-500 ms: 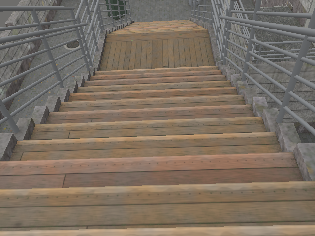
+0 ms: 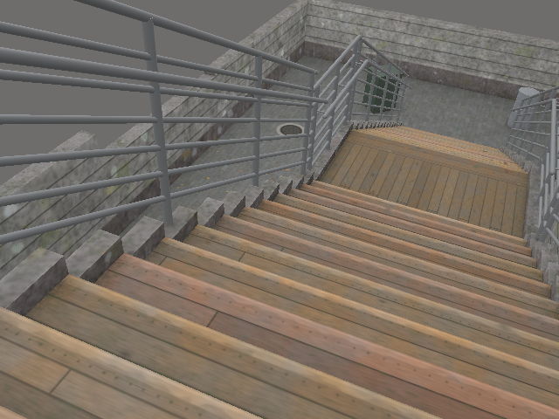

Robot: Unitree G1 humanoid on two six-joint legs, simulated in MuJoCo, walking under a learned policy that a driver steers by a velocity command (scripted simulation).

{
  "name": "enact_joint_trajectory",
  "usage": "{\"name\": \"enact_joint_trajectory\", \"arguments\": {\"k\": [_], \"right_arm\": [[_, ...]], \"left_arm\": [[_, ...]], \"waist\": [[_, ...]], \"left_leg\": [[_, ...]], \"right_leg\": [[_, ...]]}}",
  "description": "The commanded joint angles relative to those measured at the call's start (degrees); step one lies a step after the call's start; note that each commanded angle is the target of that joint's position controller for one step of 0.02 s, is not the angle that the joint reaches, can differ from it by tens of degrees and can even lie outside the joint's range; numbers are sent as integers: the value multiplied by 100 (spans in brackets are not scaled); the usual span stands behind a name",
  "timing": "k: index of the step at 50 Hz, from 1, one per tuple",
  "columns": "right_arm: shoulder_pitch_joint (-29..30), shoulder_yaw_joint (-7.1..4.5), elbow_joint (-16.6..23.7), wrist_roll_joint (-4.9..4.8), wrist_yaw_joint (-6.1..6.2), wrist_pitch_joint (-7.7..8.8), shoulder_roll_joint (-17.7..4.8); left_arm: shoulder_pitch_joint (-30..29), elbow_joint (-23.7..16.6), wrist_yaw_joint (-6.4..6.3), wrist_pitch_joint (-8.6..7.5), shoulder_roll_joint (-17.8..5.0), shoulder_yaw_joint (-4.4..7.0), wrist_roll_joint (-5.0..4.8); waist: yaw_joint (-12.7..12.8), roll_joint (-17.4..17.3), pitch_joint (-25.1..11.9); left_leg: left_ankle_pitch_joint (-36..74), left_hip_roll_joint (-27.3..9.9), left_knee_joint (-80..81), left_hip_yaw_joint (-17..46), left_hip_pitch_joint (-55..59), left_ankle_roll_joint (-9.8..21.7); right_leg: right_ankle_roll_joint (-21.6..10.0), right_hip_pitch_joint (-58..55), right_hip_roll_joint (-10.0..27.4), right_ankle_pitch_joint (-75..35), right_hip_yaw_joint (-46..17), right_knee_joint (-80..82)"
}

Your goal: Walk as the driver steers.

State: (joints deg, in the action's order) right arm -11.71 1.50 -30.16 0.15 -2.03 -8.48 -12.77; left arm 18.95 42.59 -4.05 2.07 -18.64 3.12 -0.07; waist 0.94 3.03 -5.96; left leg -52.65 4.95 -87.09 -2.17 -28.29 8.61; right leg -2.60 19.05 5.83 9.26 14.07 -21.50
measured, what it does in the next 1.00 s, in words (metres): walks ahead: right foot 0.16 m lower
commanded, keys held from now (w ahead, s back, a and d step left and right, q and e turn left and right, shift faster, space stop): w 1.00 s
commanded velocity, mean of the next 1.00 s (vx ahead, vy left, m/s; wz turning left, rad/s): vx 0.38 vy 0.00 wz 0.13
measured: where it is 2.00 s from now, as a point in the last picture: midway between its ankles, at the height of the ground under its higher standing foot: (271, 388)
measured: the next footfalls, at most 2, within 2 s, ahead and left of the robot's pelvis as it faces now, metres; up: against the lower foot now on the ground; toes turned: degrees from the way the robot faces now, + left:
right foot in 0.60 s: +0.26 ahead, -0.12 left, +0.00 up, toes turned +5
left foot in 1.16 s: +0.66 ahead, +0.13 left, -0.16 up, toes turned +8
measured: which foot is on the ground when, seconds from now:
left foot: down 0.00-0.60, up 0.62-1.00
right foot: down 0.00-0.00, up 0.02-0.58, down 0.60-1.00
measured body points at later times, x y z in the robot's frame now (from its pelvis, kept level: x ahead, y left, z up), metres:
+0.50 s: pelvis +0.10 -0.01 +0.10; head +0.11 +0.01 +0.55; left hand +0.20 +0.27 -0.03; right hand +0.08 -0.31 -0.02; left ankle -0.07 +0.09 -0.58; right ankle +0.22 -0.15 -0.62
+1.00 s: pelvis +0.37 -0.02 -0.04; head +0.38 -0.01 +0.41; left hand +0.25 +0.20 -0.19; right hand +0.56 -0.25 -0.15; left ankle +0.58 +0.13 -0.72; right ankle +0.22 -0.13 -0.74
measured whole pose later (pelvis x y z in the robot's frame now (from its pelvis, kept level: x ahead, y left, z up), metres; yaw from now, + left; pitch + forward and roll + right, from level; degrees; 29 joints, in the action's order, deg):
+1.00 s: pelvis +0.37 -0.02 -0.04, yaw +4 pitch -1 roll -3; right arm -3.6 -2.7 -52.2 2.6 -2.2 2.1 -13.3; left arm 31.9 57.7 -1.1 -4.5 -11.7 1.0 1.4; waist 4.0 -1.6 0.5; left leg 23.3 -4.8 -38.6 1.5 -39.7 4.6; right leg -4.1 1.0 -6.3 34.9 0.4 -36.5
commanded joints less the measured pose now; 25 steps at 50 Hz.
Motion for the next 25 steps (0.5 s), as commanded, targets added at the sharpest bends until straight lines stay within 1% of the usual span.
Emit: {"name": "enact_joint_trajectory", "arguments": {"k": [1,2,3,4,5,6,7,8,9,10,11,12,13,14,15,16,17,18,19,20,21,22,23,24,25], "right_arm": [[-2089,-255,-455,-203,18,199,-1111],[-2018,-211,-591,-380,326,448,-1159],[-1525,-216,-812,-1,599,502,-1143],[-993,-289,-904,224,620,538,-1212],[-439,-326,-996,353,525,602,-1240],[-80,-288,-1032,359,390,650,-994],[218,-236,-1042,262,294,681,-743],[332,-243,-1083,155,244,698,-663],[171,-280,-1183,79,236,728,-712],[-146,-332,-1345,39,246,750,-825],[-574,-397,-1549,25,274,778,-959],[-1023,-423,-1748,36,318,824,-981],[-1367,-442,-1908,75,363,873,-984],[-1732,-458,-2084,110,420,886,-1006],[-2040,-450,-2173,147,454,912,-965],[-2223,-449,-2220,178,471,941,-932],[-2288,-447,-2224,204,486,960,-904],[-2329,-453,-2239,223,507,986,-894],[-2344,-462,-2214,224,520,1004,-880],[-2304,-463,-2198,222,543,1023,-875],[-2268,-462,-2155,240,579,1048,-875],[-2124,-458,-2155,221,611,1047,-840],[-1997,-449,-2098,221,607,1073,-865],[-1761,-447,-2065,181,596,1101,-871],[-1748,-436,-2074,162,593,1115,-905]], "left_arm": [[-1784,-1259,266,87,-161,224,202],[-3063,-1720,443,-146,-600,306,250],[-2194,-1547,470,-306,-364,235,45],[-1575,-1169,464,-331,-317,203,59],[-976,-783,424,-262,-393,244,163],[-246,-367,383,-99,-514,324,204],[107,-159,390,60,-612,394,115],[206,-39,441,161,-595,389,39],[105,-2,501,210,-521,348,47],[-71,-1,559,241,-441,300,120],[-281,-21,597,237,-390,272,201],[-457,-38,611,224,-298,236,277],[-662,-29,609,195,-272,216,313],[-810,-53,624,161,-247,204,376],[-946,-66,634,135,-214,199,387],[-1083,-84,642,110,-214,207,371],[-1191,-100,665,89,-240,216,349],[-1313,-112,670,68,-233,224,345],[-1422,-141,689,42,-231,219,339],[-1582,-163,712,1,-186,195,355],[-1759,-198,745,-47,-149,166,363],[-1900,-227,768,-77,-19,101,287],[-1980,-274,789,-130,73,52,228],[-1846,-263,810,-180,157,14,158],[-1625,-178,799,-198,150,-1,72]], "waist": [[-1465,-3399,2528],[-1810,-2129,3070],[-880,-1453,2698],[-302,-1212,2464],[144,-1124,2160],[513,-1094,1841],[707,-1154,1604],[752,-1049,1505],[685,-743,1436],[566,-486,1391],[398,-320,1403],[223,-358,1376],[25,-478,1376],[-132,-575,1242],[-333,-769,1085],[-484,-962,970],[-595,-1082,872],[-692,-1136,856],[-750,-1132,814],[-799,-1084,877],[-884,-1023,962],[-936,-1010,1061],[-971,-939,1095],[-878,-932,1101],[-820,-938,1064]], "left_leg": [[-2432,-1456,5590,6227,1975,1463],[-1103,-1815,7157,7647,928,1269],[-1953,-1818,7407,7170,253,1001],[-1568,-1501,6964,6115,-286,600],[-525,-1196,6330,5001,-780,357],[283,-976,6112,3973,-1468,160],[560,-887,6067,3350,-1870,94],[846,-883,6043,2975,-1846,149],[1116,-904,6029,2727,-1585,210],[1341,-910,6056,2580,-1133,226],[1396,-904,6058,2502,-577,240],[1525,-874,6033,2373,2,243],[1664,-857,6021,2321,603,270],[1890,-854,5790,2261,1315,271],[2208,-887,5712,2262,1965,328],[2551,-948,5606,2314,2448,403],[2827,-982,5444,2336,2748,482],[3111,-1005,5278,2379,2939,559],[3322,-1011,5183,2375,2981,595],[3423,-1010,5032,2402,2918,648],[3381,-949,4868,2364,2796,673],[3386,-839,4771,2133,2432,616],[3439,-750,4699,2022,1976,547],[3665,-731,4589,1888,1266,443],[3881,-760,4473,1931,1037,394]], "right_leg": [[411,6721,-534,5426,-1295,-3540],[461,6996,-820,3580,-3772,-3797],[351,6068,-1127,2274,-3973,-4029],[293,5094,-1266,1377,-3747,-4534],[325,4269,-1466,785,-3457,-5215],[422,3135,-1575,272,-3042,-5770],[490,2364,-1522,-134,-2726,-6211],[533,2081,-1399,-492,-2512,-6418],[527,1985,-1257,-834,-2317,-6402],[474,2038,-1083,-1076,-2137,-6155],[400,2222,-933,-1246,-2036,-5805],[353,2422,-855,-1356,-1940,-5436],[336,2667,-797,-1463,-1914,-5061],[279,2956,-699,-1640,-1942,-4556],[289,3195,-692,-1620,-1925,-4227],[313,3375,-667,-1573,-1975,-3914],[368,3420,-652,-1558,-2017,-3621],[416,3484,-635,-1559,-2067,-3311],[435,3401,-633,-1601,-2059,-2976],[458,3327,-594,-1709,-2042,-2607],[469,3175,-554,-1881,-1986,-2163],[490,2735,-538,-2103,-1781,-1548],[444,2147,-549,-2324,-1597,-1130],[330,1227,-505,-2542,-1555,-825],[245,685,-454,-2619,-1602,-638]]}}
Velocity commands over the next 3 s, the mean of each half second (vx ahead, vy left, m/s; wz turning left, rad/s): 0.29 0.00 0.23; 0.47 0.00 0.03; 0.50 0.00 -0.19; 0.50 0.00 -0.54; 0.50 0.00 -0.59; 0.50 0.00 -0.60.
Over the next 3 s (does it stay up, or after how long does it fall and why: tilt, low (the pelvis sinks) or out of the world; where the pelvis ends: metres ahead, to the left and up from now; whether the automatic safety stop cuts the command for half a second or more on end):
stays up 1.41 -0.15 -0.57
